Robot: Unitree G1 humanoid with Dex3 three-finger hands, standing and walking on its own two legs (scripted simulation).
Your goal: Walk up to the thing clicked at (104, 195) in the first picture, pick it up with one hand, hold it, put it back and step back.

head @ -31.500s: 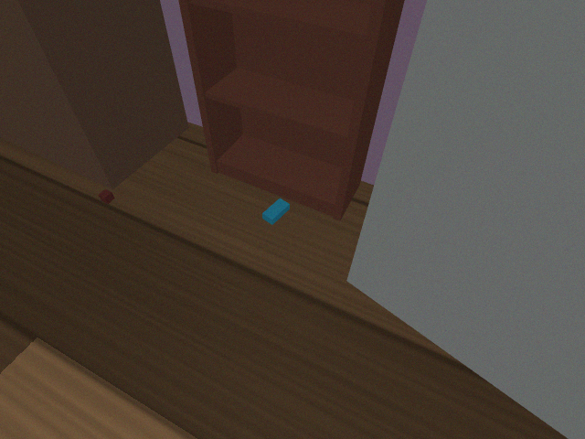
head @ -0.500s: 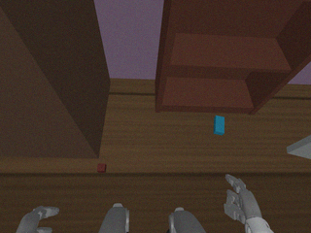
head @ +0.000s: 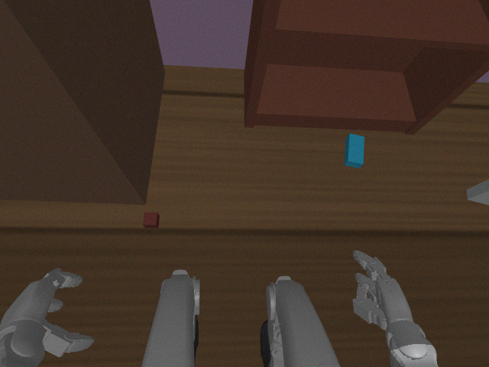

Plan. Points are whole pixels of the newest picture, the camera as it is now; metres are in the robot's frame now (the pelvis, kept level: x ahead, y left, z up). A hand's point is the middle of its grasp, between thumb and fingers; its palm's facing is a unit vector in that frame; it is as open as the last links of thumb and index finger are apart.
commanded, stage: rise first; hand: left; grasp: from above
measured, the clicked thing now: (151, 220) +0.48 +0.26 -0.56
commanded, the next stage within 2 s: none
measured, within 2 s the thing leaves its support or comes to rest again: neither
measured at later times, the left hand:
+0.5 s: hand (97, 258) +0.32 +0.33 -0.32, palm faces -0.49 -0.24 -0.84, open 11.3 cm
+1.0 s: hand (111, 238) +0.38 +0.33 -0.39, palm faces -0.48 -0.04 -0.88, open 11.2 cm
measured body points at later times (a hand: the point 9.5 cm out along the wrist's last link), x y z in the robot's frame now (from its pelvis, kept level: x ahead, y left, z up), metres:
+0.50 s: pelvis -0.06 +0.00 -0.19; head +0.16 +0.03 +0.20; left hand +0.34 +0.34 -0.28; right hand +0.05 -0.28 -0.32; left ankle +0.05 +0.13 -0.55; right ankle +0.02 -0.13 -0.55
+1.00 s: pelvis -0.05 +0.00 -0.24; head +0.18 +0.06 +0.14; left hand +0.40 +0.33 -0.34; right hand +0.02 -0.28 -0.35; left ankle +0.05 +0.13 -0.55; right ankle +0.02 -0.13 -0.55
